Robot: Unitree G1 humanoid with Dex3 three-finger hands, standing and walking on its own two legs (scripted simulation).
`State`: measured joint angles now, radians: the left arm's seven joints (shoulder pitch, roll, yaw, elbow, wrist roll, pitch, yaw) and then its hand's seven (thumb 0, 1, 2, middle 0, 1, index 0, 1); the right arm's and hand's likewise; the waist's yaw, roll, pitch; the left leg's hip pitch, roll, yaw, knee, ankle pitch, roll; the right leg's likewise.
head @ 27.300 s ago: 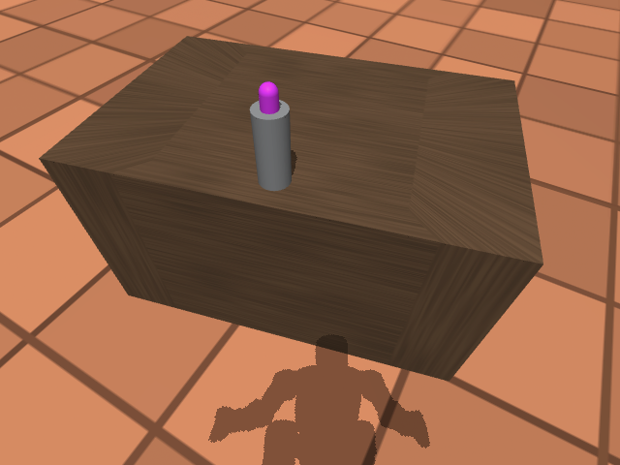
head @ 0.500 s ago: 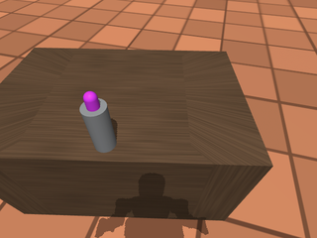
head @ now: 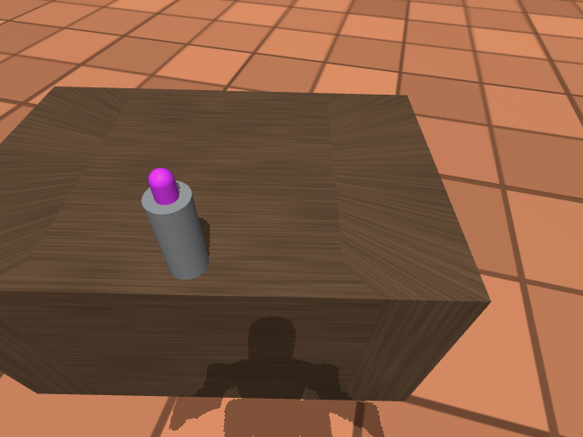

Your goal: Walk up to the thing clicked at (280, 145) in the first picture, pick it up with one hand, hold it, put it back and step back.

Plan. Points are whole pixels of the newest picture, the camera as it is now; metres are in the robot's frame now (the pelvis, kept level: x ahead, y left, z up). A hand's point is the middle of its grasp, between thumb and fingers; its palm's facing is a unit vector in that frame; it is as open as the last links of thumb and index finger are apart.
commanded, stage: stand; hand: left
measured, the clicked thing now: (175, 223) +0.48 +0.21 -0.01
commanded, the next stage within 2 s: step back in 1.60 s
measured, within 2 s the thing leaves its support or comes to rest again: neither
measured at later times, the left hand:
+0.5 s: hand out of the picture +0.08 +0.25 -0.15, palm faces -0.01 -0.94 -0.34, open 7.4 cm
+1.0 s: hand out of the picture +0.09 +0.25 -0.15, palm faces -0.01 -0.94 -0.34, open 7.4 cm
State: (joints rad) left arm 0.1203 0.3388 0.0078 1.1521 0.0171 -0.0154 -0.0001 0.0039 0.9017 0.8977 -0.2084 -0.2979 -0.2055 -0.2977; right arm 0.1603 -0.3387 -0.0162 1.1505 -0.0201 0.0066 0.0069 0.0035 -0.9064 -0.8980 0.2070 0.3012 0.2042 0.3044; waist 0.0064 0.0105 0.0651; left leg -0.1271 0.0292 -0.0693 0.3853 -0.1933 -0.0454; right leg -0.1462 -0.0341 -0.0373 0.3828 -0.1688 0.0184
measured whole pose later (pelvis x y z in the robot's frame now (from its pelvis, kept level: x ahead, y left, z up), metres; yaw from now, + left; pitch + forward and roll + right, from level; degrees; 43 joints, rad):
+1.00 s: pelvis +0.02 +0.00 +0.00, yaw +0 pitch -3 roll +0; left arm 0.10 0.34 0.01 1.15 0.01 -0.02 -0.01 0.00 0.90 0.90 -0.21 -0.30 -0.21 -0.30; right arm 0.12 -0.35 0.00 1.14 -0.01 0.00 0.01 0.00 -0.91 -0.90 0.21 0.30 0.20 0.30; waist 0.00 0.01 0.06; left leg -0.09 0.04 -0.07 0.32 -0.19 -0.05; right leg -0.12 -0.03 -0.04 0.33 -0.17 0.01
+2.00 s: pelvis -0.03 +0.06 -0.02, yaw +1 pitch -1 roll -1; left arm -0.02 0.41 0.07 0.91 0.00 0.07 0.03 0.00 0.91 0.90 -0.21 -0.30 -0.20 -0.30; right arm 0.15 -0.36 -0.05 0.97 -0.03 0.04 0.01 0.00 -0.91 -0.90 0.21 0.30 0.20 0.30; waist -0.02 -0.06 0.23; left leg -0.29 -0.04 -0.02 0.65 -0.35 0.05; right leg -0.45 0.05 0.16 0.97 -0.54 -0.02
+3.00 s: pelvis -0.25 +0.08 -0.01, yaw -4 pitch -1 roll -2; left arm 0.18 0.41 0.10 0.81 0.02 0.08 0.00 0.00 0.91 0.90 -0.21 -0.30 -0.20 -0.30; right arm 0.13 -0.35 -0.04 0.83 -0.03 0.01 -0.01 0.00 -0.90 -0.90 0.21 0.30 0.21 0.31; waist 0.02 -0.05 0.18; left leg -0.33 0.04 -0.02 0.55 -0.20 0.01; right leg -0.37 0.08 0.16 1.07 -0.49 0.03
